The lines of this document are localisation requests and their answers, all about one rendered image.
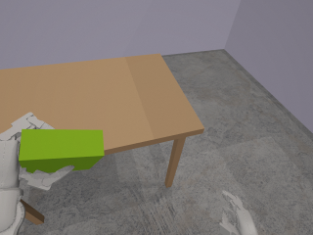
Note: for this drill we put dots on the left robot forearm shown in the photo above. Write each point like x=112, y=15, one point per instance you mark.
x=12, y=211

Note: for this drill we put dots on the left robot hand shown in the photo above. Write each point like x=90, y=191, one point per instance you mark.
x=11, y=172

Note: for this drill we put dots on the table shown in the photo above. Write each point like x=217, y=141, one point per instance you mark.
x=135, y=100

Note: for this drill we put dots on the sponge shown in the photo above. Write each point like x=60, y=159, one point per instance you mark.
x=49, y=150

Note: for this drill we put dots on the right robot hand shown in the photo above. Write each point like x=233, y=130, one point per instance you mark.
x=241, y=220

